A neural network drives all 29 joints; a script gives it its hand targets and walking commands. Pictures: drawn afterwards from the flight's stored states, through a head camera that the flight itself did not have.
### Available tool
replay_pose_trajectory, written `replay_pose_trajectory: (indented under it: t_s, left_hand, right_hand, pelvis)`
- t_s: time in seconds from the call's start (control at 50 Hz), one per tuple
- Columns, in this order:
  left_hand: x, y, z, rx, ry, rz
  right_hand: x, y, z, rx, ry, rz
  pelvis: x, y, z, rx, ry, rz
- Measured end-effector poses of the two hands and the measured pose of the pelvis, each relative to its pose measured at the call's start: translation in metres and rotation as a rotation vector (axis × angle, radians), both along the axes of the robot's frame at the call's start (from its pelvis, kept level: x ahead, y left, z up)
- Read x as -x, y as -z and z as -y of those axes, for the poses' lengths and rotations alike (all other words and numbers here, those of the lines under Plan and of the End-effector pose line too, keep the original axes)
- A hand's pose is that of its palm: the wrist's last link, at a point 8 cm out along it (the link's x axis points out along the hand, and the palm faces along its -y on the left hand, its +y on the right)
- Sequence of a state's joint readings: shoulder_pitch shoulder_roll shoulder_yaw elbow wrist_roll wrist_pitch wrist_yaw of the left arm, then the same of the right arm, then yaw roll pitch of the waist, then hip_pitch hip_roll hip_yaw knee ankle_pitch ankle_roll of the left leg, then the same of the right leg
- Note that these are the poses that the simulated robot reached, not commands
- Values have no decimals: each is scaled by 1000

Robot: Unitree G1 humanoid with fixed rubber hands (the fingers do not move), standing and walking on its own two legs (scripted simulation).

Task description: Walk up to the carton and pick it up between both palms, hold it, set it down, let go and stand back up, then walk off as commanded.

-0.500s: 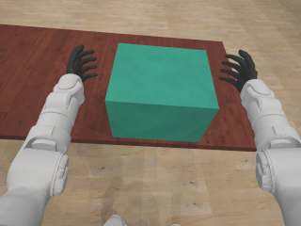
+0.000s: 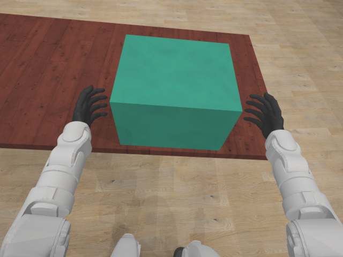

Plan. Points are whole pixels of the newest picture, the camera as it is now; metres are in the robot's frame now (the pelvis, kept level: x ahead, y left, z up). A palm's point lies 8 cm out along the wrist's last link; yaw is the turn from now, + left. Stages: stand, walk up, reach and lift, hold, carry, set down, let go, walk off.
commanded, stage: set down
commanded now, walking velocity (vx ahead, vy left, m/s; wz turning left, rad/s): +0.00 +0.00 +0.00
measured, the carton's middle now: (174, 94) +0.51 +0.01 +0.03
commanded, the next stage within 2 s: let go in 1.64 s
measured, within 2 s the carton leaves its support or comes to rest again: neither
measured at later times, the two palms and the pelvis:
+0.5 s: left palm (74, 121) +0.38 +0.24 +0.06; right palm (275, 136) +0.38 -0.22 +0.07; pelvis +0.04 +0.01 +0.03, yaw -2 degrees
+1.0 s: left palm (73, 140) +0.35 +0.24 +0.04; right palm (280, 166) +0.31 -0.23 +0.05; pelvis +0.07 +0.04 +0.04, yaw -6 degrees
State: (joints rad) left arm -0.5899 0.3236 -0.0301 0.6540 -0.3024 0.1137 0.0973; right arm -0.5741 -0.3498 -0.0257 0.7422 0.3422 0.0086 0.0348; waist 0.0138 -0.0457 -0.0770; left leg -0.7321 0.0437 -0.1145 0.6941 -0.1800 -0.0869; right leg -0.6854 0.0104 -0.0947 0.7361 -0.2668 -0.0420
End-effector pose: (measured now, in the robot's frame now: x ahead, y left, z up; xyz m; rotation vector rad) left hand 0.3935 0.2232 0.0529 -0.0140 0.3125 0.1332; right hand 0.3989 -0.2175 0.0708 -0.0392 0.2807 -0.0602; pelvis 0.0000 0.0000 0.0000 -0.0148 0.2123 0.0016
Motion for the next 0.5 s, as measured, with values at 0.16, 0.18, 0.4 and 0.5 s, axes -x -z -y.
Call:
replay_pose_trajectory:
  t_s: [0.16, 0.18, 0.4, 0.5]
  left_hand:
    - [10, -9, 5, -9, 21, 11]
    - [8, -12, 5, -8, 19, 18]
    - [-4, -29, -10, -28, 11, 34]
    - [10, -6, -15, -46, 19, -5]
  right_hand:
    - [11, -9, 5, 2, -27, 25]
    - [11, -12, 3, 0, -33, 31]
    - [11, -15, -5, 22, -41, 3]
    - [24, 4, 5, 25, -12, -17]
  pelvis:
    - [-12, -7, -1, -6, 11, 42]
    - [-14, -8, -1, -6, 14, 45]
    - [-36, -24, -6, -4, 31, 108]
    - [-44, -27, -15, 2, 39, 114]
